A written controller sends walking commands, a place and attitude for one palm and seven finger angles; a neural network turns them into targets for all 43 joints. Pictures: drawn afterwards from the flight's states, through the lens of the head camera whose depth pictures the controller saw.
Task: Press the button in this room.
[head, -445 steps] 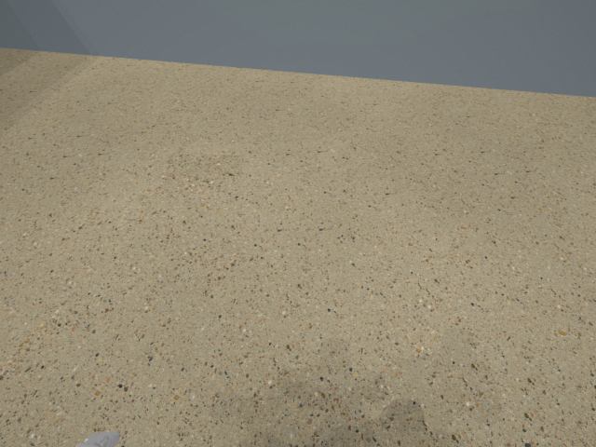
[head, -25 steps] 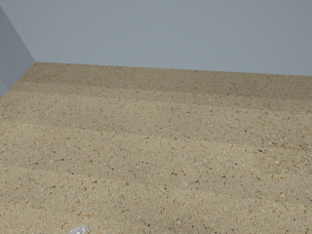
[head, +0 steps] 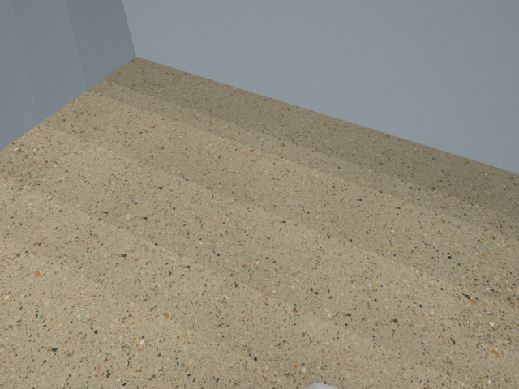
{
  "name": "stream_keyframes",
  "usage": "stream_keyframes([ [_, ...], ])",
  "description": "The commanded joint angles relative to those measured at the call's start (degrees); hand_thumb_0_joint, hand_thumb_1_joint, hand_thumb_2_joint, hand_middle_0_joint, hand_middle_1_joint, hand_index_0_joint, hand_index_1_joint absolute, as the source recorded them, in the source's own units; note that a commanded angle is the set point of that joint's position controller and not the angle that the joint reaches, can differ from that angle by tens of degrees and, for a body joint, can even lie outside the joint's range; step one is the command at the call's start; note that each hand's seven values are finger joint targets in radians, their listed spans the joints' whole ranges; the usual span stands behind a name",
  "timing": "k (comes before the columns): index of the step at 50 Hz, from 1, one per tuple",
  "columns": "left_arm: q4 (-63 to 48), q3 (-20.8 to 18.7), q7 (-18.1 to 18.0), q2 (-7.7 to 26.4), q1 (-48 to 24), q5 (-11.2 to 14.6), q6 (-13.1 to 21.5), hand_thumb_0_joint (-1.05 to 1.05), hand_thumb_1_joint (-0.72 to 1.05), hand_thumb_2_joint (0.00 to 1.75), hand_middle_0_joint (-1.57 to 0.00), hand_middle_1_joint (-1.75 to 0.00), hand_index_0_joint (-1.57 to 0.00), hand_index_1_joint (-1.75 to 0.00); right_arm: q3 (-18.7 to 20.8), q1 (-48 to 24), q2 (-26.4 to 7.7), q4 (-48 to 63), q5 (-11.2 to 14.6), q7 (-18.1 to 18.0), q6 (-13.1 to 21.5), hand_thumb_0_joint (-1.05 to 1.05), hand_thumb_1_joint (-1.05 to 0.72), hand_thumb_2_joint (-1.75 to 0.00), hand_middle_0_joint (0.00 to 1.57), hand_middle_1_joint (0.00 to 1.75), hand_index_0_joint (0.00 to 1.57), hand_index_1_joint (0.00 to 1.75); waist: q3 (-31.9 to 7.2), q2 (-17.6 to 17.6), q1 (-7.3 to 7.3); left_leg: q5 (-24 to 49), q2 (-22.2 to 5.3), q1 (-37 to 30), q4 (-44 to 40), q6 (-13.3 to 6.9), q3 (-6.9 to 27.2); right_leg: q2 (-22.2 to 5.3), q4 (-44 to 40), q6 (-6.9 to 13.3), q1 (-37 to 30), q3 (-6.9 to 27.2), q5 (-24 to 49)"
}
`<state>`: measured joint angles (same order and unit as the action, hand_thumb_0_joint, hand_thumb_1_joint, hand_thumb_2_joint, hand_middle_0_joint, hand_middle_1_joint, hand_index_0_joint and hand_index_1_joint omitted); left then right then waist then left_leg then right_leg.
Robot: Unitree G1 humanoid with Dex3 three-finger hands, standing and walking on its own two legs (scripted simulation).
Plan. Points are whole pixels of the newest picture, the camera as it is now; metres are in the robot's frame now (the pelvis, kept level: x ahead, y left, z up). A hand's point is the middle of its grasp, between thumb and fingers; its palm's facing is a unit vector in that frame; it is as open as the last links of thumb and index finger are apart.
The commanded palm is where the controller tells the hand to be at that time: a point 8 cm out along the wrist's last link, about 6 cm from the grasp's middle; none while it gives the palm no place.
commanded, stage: turn or walk to find it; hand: left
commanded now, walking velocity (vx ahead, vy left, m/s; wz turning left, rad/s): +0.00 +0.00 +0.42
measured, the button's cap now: out of the picture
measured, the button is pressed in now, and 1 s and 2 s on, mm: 0 0 0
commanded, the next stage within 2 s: none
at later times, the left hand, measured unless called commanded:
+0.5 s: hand out of the picture +0.02 +0.15 -0.14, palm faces +0.23 -0.93 -0.27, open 7.4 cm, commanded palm none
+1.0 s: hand out of the picture -0.09 +0.22 -0.16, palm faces +0.45 -0.86 -0.26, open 7.4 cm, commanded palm none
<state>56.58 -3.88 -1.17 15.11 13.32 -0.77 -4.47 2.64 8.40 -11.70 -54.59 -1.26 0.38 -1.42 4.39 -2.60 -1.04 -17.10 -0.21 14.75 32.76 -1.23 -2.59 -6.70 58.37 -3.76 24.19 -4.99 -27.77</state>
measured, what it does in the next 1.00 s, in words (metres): steps on the spot, turning left: right foot, then left foot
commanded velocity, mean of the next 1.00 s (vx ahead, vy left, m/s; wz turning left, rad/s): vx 0.00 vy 0.00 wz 0.42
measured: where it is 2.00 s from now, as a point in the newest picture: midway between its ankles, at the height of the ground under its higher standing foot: outside the picture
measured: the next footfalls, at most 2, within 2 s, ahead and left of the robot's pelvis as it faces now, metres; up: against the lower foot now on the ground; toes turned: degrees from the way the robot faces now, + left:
right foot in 0.28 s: +0.04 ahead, -0.13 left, +0.00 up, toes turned +3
left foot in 0.74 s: -0.06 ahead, +0.11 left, +0.00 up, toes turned +24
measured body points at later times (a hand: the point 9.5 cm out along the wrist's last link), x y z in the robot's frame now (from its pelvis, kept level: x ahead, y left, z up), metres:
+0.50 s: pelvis -0.02 -0.04 +0.01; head +0.01 -0.08 +0.46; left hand +0.01 +0.20 -0.12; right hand +0.07 -0.29 -0.16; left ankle -0.07 +0.10 -0.64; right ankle +0.00 -0.13 -0.73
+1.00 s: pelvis -0.06 -0.01 +0.01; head -0.04 +0.01 +0.46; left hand -0.11 +0.26 -0.14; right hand +0.12 -0.19 -0.13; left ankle -0.09 +0.09 -0.73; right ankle -0.01 -0.15 -0.67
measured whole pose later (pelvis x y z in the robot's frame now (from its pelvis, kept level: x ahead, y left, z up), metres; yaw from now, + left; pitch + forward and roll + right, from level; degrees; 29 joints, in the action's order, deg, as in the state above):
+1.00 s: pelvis -0.06 -0.01 +0.01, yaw +24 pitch -1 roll +0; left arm 55.2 -3.5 -0.8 14.4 11.7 -0.6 -3.7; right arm 2.1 9.2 -10.9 -54.9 -1.2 0.2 -1.4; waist 3.3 -1.1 -0.8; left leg -14.0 0.8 12.8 27.3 -1.6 -0.4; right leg -5.6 57.2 -4.7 25.0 -2.3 -24.2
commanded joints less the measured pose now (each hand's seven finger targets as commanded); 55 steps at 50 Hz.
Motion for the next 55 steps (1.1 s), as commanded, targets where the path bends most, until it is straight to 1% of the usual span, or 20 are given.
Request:
stream_keyframes([
  [1,-4.94,-0.52,0.76,3.24,-1.09,-0.18,2.30,0.00,0.90,0.90,-0.20,-0.30,-0.20,-0.30,2.22,0.89,-11.34,3.37,0.19,-1.22,1.01,0.00,-0.90,-0.90,0.20,0.30,0.20,0.30,-4.08,10.95,1.34,18.39,-13.05,-4.21,-15.54,-7.25,13.27,0.49,2.59,-0.60,4.00,2.81,4.05],
  [8,-7.03,-0.01,0.28,1.91,-3.22,0.10,2.73,0.00,0.90,0.90,-0.20,-0.30,-0.20,-0.30,3.08,3.21,-11.85,3.30,-0.23,-1.00,0.35,0.00,-0.90,-0.90,0.20,0.30,0.20,0.30,-5.39,10.48,2.89,20.31,-13.31,-5.59,-13.54,-8.74,18.95,3.11,-10.83,-0.35,-0.16,2.68,1.59],
  [12,-6.27,-0.15,-0.01,2.19,1.75,0.39,3.74,0.00,0.90,0.90,-0.20,-0.30,-0.20,-0.30,3.40,1.89,-11.20,4.05,0.00,-0.79,0.08,0.00,-0.90,-0.90,0.20,0.30,0.20,0.30,-7.90,10.06,0.47,23.39,-10.41,-1.63,-8.39,-6.54,19.13,4.86,-27.94,0.23,-11.19,1.41,10.17],
  [13,-5.84,-0.37,-0.19,3.32,3.86,0.25,4.28,0.00,0.90,0.90,-0.20,-0.30,-0.20,-0.30,3.30,1.71,-10.29,4.30,0.39,-0.64,0.12,0.00,-0.90,-0.90,0.20,0.30,0.20,0.30,-8.76,7.67,-0.69,19.01,-7.90,2.17,-4.88,-4.00,17.52,3.16,-36.30,0.53,-17.42,2.51,15.88],
  [14,-5.86,-1.08,-0.65,7.40,4.95,-0.54,4.89,0.00,0.90,0.90,-0.20,-0.30,-0.20,-0.30,2.93,2.66,-6.98,4.96,0.95,-0.26,0.21,0.00,-0.90,-0.90,0.20,0.30,0.20,0.30,-9.30,-4.00,-1.03,6.59,-2.23,11.73,3.68,-0.19,11.45,-7.21,-41.06,3.59,-25.00,12.42,17.28],
  [15,-6.57,-1.83,-0.83,11.36,4.53,-0.97,4.95,0.00,0.90,0.90,-0.20,-0.30,-0.20,-0.30,2.49,1.31,-4.85,6.68,0.75,-0.03,0.04,0.00,-0.90,-0.90,0.20,0.30,0.20,0.30,-5.99,-14.15,-1.55,-13.99,4.25,18.70,15.67,2.87,4.95,-19.31,-43.03,9.96,-22.53,23.03,24.06],
  [16,-7.10,-1.95,-0.93,10.06,3.61,-0.26,5.12,0.00,0.90,0.90,-0.20,-0.30,-0.20,-0.30,3.26,0.90,-7.69,5.72,-0.11,-0.36,-1.01,0.00,-0.90,-0.90,0.20,0.30,0.20,0.30,-4.94,-14.59,-1.83,-15.41,1.47,16.98,25.20,2.42,8.79,-20.14,-44.33,11.97,-14.72,23.07,22.35],
  [18,-8.16,-1.02,-0.82,6.68,-2.34,-0.27,4.94,0.00,0.90,0.90,-0.20,-0.30,-0.20,-0.30,3.60,1.94,-7.16,3.49,0.00,0.24,-1.69,0.00,-0.90,-0.90,0.20,0.30,0.20,0.30,-0.32,-5.54,1.42,-8.60,0.21,17.44,35.39,2.72,8.24,-14.37,-43.36,11.33,-10.15,14.94,19.46],
  [21,-8.57,-0.43,-0.87,4.54,-3.74,-0.42,5.42,0.00,0.90,0.90,-0.20,-0.30,-0.20,-0.30,3.17,5.26,-5.72,1.68,-0.03,0.73,-1.80,0.00,-0.90,-0.90,0.20,0.30,0.20,0.30,-1.95,-6.12,2.48,-3.39,-0.74,16.80,36.65,4.40,5.53,-10.64,-40.84,9.57,-13.29,5.97,26.58],
  [31,-4.40,-1.61,-0.65,8.28,4.10,-1.17,4.72,0.00,0.90,0.90,-0.20,-0.30,-0.20,-0.30,1.55,-1.93,-4.31,2.85,0.74,0.44,-1.02,0.00,-0.90,-0.90,0.20,0.30,0.20,0.30,-4.90,-9.23,-2.30,-10.19,-1.47,10.17,14.10,4.77,-0.65,-13.93,-36.16,11.98,-20.14,3.30,38.22],
  [33,-4.09,-1.91,-0.60,9.14,2.97,-1.10,4.44,0.00,0.90,0.90,-0.20,-0.30,-0.20,-0.30,1.35,-0.06,-4.46,2.67,0.87,0.23,-0.57,0.00,-0.90,-0.90,0.20,0.30,0.20,0.30,-6.46,-9.60,-1.25,-8.45,-1.13,6.53,7.55,4.23,-2.05,-14.31,-33.63,11.36,-20.23,2.20,39.33],
  [35,-3.81,-1.96,-0.48,8.73,1.49,-0.57,4.06,0.00,0.90,0.90,-0.20,-0.30,-0.20,-0.30,1.38,3.24,-5.30,1.84,0.80,0.16,0.03,0.00,-0.90,-0.90,0.20,0.30,0.20,0.30,-7.51,-7.54,0.84,1.07,-1.28,-1.77,-4.76,3.47,-2.61,-12.82,-28.46,7.82,-16.41,-1.03,35.13],
  [36,-4.28,-1.69,-0.27,7.26,2.04,-0.02,3.65,0.00,0.90,0.90,-0.20,-0.30,-0.20,-0.30,1.86,5.19,-7.77,1.61,0.63,0.24,0.62,0.00,-0.90,-0.90,0.20,0.30,0.20,0.30,-9.24,-0.32,2.09,8.75,-3.65,-9.64,-11.24,2.18,0.65,-10.33,-21.77,4.73,-10.39,-3.27,29.06],
  [37,-6.03,-1.17,0.11,3.93,2.89,0.31,3.26,0.00,0.90,0.90,-0.20,-0.30,-0.20,-0.30,3.27,6.36,-13.44,2.02,0.10,0.05,1.03,0.00,-0.90,-0.90,0.20,0.30,0.20,0.30,-9.69,15.45,2.69,23.49,-17.24,-16.88,-13.05,-3.64,18.13,-3.16,-11.17,0.36,3.88,-6.32,6.97],
  [38,-7.87,-0.04,0.11,2.63,-0.83,-0.22,2.97,0.00,0.90,0.90,-0.20,-0.30,-0.20,-0.30,3.76,9.09,-16.56,1.46,0.23,-0.15,0.47,0.00,-0.90,-0.90,0.20,0.30,0.20,0.30,-8.11,18.00,4.48,32.56,-23.88,-13.55,-13.86,-9.38,22.11,-0.60,-2.63,-0.19,6.98,-2.99,-9.51],
  [40,-7.29,-0.36,-0.21,3.04,-5.05,-0.16,2.15,0.00,0.90,0.90,-0.20,-0.30,-0.20,-0.30,3.22,7.50,-13.98,0.84,0.09,-1.41,0.71,0.00,-0.90,-0.90,0.20,0.30,0.20,0.30,-6.15,16.92,4.26,28.70,-20.12,-9.10,-14.04,-8.95,20.08,-0.85,4.78,-0.22,8.54,3.09,-4.43],
  [42,-5.38,-0.69,0.48,3.35,-3.01,-0.21,2.35,0.00,0.90,0.90,-0.20,-0.30,-0.20,-0.30,2.12,2.04,-11.23,2.25,0.02,-1.51,0.91,0.00,-0.90,-0.90,0.20,0.30,0.20,0.30,-3.35,11.83,1.75,25.52,-15.25,-5.77,-14.27,-7.63,14.43,-0.48,5.86,-0.44,6.87,3.26,2.11],
  [44,-4.60,-0.52,0.63,3.25,-1.47,-0.10,2.33,0.00,0.90,0.90,-0.20,-0.30,-0.20,-0.30,2.06,1.44,-11.04,2.77,0.21,-1.39,1.14,0.00,-0.90,-0.90,0.20,0.30,0.20,0.30,-3.72,11.23,1.28,25.62,-13.30,-5.69,-14.50,-7.11,12.28,0.13,4.22,-0.82,5.17,2.85,4.10],
  [52,-7.09,0.00,0.25,1.92,-4.29,0.16,2.70,0.00,0.90,0.90,-0.20,-0.30,-0.20,-0.30,3.06,4.01,-11.42,2.84,-0.18,-1.10,0.51,0.00,-0.90,-0.90,0.20,0.30,0.20,0.30,-4.88,10.87,2.98,24.17,-13.35,-6.50,-13.05,-8.69,18.09,2.79,-10.13,-0.71,0.73,2.72,1.56],
  [55,-6.78,-0.01,0.08,1.89,-1.40,0.38,3.36,0.00,0.90,0.90,-0.20,-0.30,-0.20,-0.30,3.41,3.01,-11.35,3.26,-0.17,-0.94,0.27,0.00,-0.90,-0.90,0.20,0.30,0.20,0.30,-6.39,12.03,1.73,27.34,-11.81,-4.36,-9.99,-7.79,19.43,4.71,-20.74,-0.10,-5.87,1.74,5.07],
])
